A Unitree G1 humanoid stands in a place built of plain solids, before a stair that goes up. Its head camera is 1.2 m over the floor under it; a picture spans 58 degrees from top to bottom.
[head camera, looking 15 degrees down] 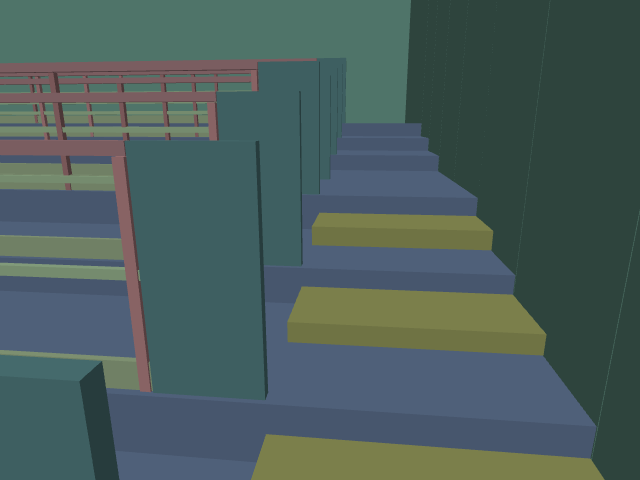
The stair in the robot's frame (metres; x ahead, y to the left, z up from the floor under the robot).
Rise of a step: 0.12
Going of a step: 0.44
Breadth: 1.10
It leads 6 degrees to the right of straight ahead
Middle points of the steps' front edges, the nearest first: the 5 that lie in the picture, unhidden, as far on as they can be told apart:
1.26 -0.35 0.25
1.70 -0.40 0.35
2.14 -0.45 0.46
2.58 -0.49 0.58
3.02 -0.54 0.71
